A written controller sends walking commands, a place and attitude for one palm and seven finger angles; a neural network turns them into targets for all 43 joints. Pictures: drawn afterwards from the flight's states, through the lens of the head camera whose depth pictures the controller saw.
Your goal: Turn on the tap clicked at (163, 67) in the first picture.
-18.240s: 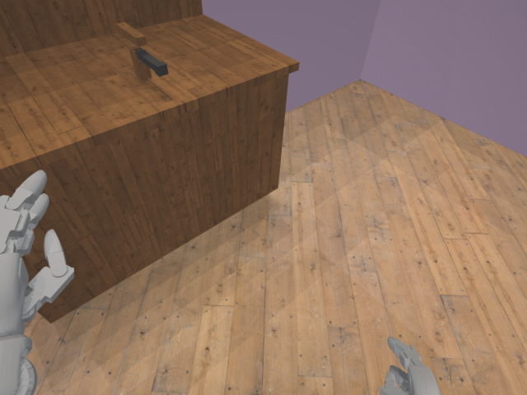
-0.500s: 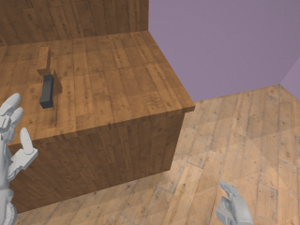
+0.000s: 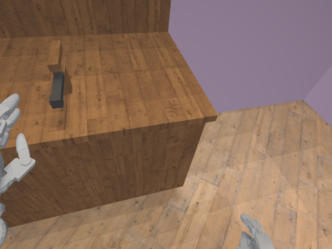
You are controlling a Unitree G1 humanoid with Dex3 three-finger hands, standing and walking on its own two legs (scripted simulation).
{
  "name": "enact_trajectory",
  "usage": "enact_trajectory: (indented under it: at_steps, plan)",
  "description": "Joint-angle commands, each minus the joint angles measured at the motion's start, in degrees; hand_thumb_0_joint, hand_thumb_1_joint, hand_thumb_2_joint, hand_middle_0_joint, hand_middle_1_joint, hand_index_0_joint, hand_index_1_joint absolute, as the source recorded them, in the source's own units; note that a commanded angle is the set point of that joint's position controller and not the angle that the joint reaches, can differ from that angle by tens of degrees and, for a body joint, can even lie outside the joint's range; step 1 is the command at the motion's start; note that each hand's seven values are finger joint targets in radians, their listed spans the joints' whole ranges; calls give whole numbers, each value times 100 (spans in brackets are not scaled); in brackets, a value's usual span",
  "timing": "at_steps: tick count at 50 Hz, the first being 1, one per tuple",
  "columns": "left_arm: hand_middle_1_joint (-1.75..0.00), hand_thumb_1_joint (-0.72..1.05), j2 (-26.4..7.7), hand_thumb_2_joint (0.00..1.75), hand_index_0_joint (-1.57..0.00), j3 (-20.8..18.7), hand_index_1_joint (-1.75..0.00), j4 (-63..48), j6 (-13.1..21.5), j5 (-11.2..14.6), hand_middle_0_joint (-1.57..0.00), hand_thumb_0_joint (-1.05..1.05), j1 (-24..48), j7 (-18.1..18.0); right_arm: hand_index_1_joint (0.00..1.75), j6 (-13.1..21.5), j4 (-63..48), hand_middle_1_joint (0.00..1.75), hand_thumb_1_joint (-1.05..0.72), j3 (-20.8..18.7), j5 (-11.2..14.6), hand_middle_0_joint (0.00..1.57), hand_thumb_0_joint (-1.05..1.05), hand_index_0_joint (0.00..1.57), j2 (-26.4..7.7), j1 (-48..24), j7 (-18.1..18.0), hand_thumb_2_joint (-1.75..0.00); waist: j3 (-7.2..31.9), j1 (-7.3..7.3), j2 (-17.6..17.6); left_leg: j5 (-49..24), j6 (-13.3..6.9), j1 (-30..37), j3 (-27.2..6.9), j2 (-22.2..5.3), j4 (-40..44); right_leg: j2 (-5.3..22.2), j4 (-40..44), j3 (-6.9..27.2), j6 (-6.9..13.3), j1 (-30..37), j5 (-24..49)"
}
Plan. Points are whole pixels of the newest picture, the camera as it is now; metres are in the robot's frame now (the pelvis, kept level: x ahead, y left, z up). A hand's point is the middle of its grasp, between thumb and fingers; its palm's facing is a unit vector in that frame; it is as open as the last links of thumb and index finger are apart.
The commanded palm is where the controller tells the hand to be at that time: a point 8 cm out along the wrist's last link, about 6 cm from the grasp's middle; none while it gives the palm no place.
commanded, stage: look again from close up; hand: left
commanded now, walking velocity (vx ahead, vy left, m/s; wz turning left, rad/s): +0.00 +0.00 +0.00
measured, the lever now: (56, 101) +0.45 +0.35 +0.07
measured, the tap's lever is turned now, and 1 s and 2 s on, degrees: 0 0 0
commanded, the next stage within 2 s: turn the palm inward beside the body in 0.26 s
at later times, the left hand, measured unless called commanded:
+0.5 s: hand (8, 128) +0.24 +0.30 +0.20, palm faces +0.46 -0.85 -0.27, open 7.4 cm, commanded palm +0.17 +0.29 +0.17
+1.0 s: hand (55, 185) +0.19 +0.22 +0.14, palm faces +0.48 -0.83 -0.29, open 7.4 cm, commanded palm +0.14 +0.26 +0.16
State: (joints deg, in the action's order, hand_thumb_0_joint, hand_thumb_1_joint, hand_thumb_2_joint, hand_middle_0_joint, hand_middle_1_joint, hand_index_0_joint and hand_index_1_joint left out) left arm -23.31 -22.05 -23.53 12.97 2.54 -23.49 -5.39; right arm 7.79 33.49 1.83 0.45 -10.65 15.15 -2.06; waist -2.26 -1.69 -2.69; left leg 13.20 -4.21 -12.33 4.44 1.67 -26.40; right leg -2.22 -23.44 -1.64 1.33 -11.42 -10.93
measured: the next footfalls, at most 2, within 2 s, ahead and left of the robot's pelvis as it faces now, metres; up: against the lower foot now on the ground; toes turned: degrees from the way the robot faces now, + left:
none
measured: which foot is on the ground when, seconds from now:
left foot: down 0.00-1.00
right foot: down 0.00-1.00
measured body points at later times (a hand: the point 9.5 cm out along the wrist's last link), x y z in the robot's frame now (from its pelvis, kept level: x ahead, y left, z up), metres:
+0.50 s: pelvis +0.00 +0.01 +0.00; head +0.00 +0.03 +0.45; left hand +0.21 +0.34 +0.22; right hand +0.18 -0.19 -0.09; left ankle +0.01 +0.07 -0.74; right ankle +0.01 -0.09 -0.73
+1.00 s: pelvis -0.02 -0.05 -0.02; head -0.03 -0.09 +0.43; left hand +0.16 +0.26 +0.16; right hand +0.20 -0.25 -0.11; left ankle +0.01 +0.07 -0.74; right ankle +0.00 -0.09 -0.74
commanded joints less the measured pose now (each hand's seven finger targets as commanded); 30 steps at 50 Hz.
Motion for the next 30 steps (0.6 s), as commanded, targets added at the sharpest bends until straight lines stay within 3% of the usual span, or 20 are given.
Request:
enact_trajectory:
  at_steps: [1, 3, 5, 7, 8, 9, 11, 13, 17, 18, 19, 20, 21, 22, 23, 24, 26, 27, 28, 30]
  plan:
    - [-30, 90, -418, 90, -20, -64, -30, -1272, 379, -21, -20, 0, 913, -116, 30, 470, -939, 30, -90, -309, -29, 20, 0, 20, -800, -705, -3, -90, 775, 50, 776, -314, 284, 187, -836, -684, 756, 430, 322, 662, 15, 333, 439]
    - [-30, 90, -185, 90, -20, 212, -30, -1162, 316, -60, -20, 0, 848, -96, 30, 482, -938, 30, -90, -310, -15, 20, 0, 20, -796, -742, 26, -90, 630, 56, 928, -306, 344, 185, -826, -715, 899, 367, 286, 594, 1, 241, 397]
    - [-30, 90, -259, 90, -20, 162, -30, -1041, 257, -105, -20, 0, 758, -121, 30, 414, -929, 30, -90, -306, -34, 20, 0, 20, -822, -712, 40, -90, 569, 37, 729, -201, 353, -58, -917, -787, 1025, 326, 228, 498, -26, 368, 352]
    - [-30, 90, -394, 90, -20, -11, -30, -972, 226, -114, -20, 0, 684, -139, 30, 345, -969, 30, -90, -313, -34, 20, 0, 20, -824, -732, 35, -90, 496, 22, 502, -9, 352, -196, -905, -770, 1055, 326, 290, 513, -29, 410, 282]
    - [-30, 90, -680, 90, -20, -318, -30, -1034, 221, -110, -20, 0, 674, -160, 30, 309, -1006, 30, -90, -313, -57, 20, 0, 20, -818, -782, 7, -90, 497, 15, 548, -106, 406, -146, -862, -713, 1057, 308, 349, 522, -27, 387, 339]
    - [-30, 90, -562, 90, -20, -241, -30, -1037, 225, -89, -20, 0, 690, -144, 30, 265, -1030, 30, -90, -280, -62, 20, 0, 20, -780, -795, 1, -90, 501, 25, 468, -135, 429, -191, -890, -690, 1055, 321, 364, 481, -21, 444, 346]
    - [-30, 90, -679, 90, -20, -415, -30, -1102, 214, -54, -20, 0, 624, -143, 30, 207, -1100, 30, -90, -276, -70, 20, 0, 20, -755, -814, -19, -90, 550, 9, 433, -180, 405, -177, -805, -652, 1001, 331, 417, 527, -19, 527, 461]
    - [-30, 90, -831, 90, -20, -561, -30, -1398, 240, -30, -20, 0, 720, -137, 30, 194, -1152, 30, -90, -273, -82, 20, 0, 20, -750, -858, -36, -90, 646, 21, 634, -411, 458, -16, -743, -572, 938, 312, 417, 549, 1, 515, 622]
    - [-30, 90, -638, 90, -20, -353, -30, -1549, 248, -12, -20, 0, 669, -115, 30, 206, -1153, 30, -90, -271, -81, 20, 0, 20, -754, -802, -24, -90, 880, 17, 842, -725, 505, 156, -750, -623, 935, 262, 264, 411, -27, 667, 810]
    - [-30, 90, -4799, 90, -20, -1898, -30, -3094, 1033, -385, -20, 0, 6142, -249, 30, 133, -1753, 30, -90, 686, 222, 20, 0, 20, -1133, -50, -262, -90, 18, 547, 2322, 1321, 188, -2425, -1353, -914, 1057, -116, -1124, 365, -409, 1218, -339]
    - [-30, 90, -1847, 90, -20, -1139, -30, 283, -44, -836, -20, 0, 4213, 195, 30, 300, -541, 30, -90, -173, -378, 20, 0, 20, -664, -611, -89, -90, 1480, -200, 2677, -1376, 913, 614, -1436, -658, 756, 12, -954, 373, 63, -80, 135]
    - [-30, 90, -561, 90, -20, -16, -30, 188, -240, -108, -20, 0, 2853, 312, 30, 386, -590, 30, -90, -116, -382, 20, 0, 20, -665, -572, 227, -90, 1134, 227, 1547, -2535, 1472, 1186, -1481, -779, 765, -222, -849, -80, 25, -879, -541]
    - [-30, 90, -671, 90, -20, -329, -30, -513, -331, 220, -20, 0, 2323, 348, 30, 356, -555, 30, -90, -417, -357, 20, 0, 20, -1063, -444, 299, -90, 2145, 22, 1458, -2961, 1378, 2008, -1495, -885, 583, -211, -1101, 50, -6, -1027, -420]
    - [-30, 90, -54, 90, -20, 104, -30, -356, -644, 586, -20, 0, 1790, 608, 30, 419, -568, 30, -90, -405, -262, 20, 0, 20, -1025, -616, 244, -90, 2337, -217, 1286, -3143, 1261, 2317, -1556, -824, 537, -96, -1138, 146, -35, -1087, -428]
    - [-30, 90, 106, 90, -20, 68, -30, -26, -974, 889, -20, 0, 1316, 784, 30, 447, -566, 30, -90, -350, -163, 20, 0, 20, -1013, -746, 233, -90, 2345, -297, 1289, -3311, 1135, 2263, -1195, -677, 533, -64, -963, 136, 7, -796, -302]
    - [-30, 90, 20, 90, -20, 331, -30, -577, -1239, 904, -20, 0, 1448, 830, 30, 431, -574, 30, -90, -256, -132, 20, 0, 20, -1081, -1004, 262, -90, 1918, -328, 1032, -2877, 904, 1810, -936, -589, 389, -16, -864, 13, 53, -647, -232]
    - [-30, 90, 17, 90, -20, 661, -30, -675, -1634, 552, -20, 0, 1396, 744, 30, 319, -616, 30, -90, -148, -63, 20, 0, 20, -1110, -1244, 311, -90, 845, -232, 589, -1740, 686, 769, -860, -481, 363, 6, -625, -193, 117, -510, 34]
    - [-30, 90, -11, 90, -20, 684, -30, -684, -1727, 315, -20, 0, 1124, 637, 30, 238, -673, 30, -90, -131, -47, 20, 0, 20, -1102, -1275, 332, -90, 542, -213, 323, -1519, 627, 429, -881, -463, 331, -6, -514, -254, 138, -448, 204]
    - [-30, 90, -280, 90, -20, 497, -30, -904, -1724, 148, -20, 0, 1152, 494, 30, 170, -710, 30, -90, -114, -41, 20, 0, 20, -1147, -1354, 345, -90, 358, -180, 183, -1593, 612, 303, -848, -451, 294, -23, -452, -262, 153, -385, 332]
    - [-30, 90, -412, 90, -20, 168, -30, -1029, -1574, -86, -20, 0, 1109, 234, 30, 60, -763, 30, -90, -150, -152, 20, 0, 20, -1060, -1338, 285, -90, 620, -155, -352, -1893, 566, 260, -1012, -503, 117, -53, -612, -291, 90, -586, 339]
